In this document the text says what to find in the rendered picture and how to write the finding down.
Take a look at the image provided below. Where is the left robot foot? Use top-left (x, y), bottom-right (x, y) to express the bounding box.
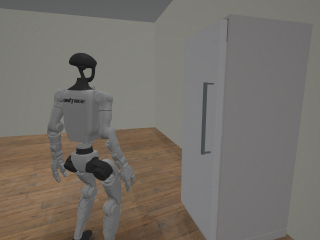
top-left (72, 230), bottom-right (92, 240)

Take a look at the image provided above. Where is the robot right forearm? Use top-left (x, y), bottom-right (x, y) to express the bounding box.
top-left (105, 127), bottom-right (128, 170)

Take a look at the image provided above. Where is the fridge door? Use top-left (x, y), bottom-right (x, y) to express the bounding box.
top-left (181, 19), bottom-right (228, 240)

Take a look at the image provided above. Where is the right robot thigh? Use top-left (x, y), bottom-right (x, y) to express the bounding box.
top-left (90, 158), bottom-right (121, 217)

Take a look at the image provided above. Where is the left robot hand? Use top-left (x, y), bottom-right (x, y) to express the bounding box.
top-left (51, 158), bottom-right (68, 183)

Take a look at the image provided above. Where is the right robot upper arm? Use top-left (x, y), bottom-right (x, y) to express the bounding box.
top-left (94, 90), bottom-right (113, 139)

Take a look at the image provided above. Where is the left robot upper arm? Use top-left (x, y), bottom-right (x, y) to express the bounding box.
top-left (47, 89), bottom-right (67, 133)

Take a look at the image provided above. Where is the robot left forearm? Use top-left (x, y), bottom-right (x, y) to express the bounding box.
top-left (47, 129), bottom-right (63, 161)

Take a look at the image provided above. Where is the right robot hand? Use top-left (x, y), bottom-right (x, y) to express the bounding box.
top-left (118, 165), bottom-right (136, 192)

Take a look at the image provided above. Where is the handle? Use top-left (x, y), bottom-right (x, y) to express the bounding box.
top-left (201, 82), bottom-right (214, 155)

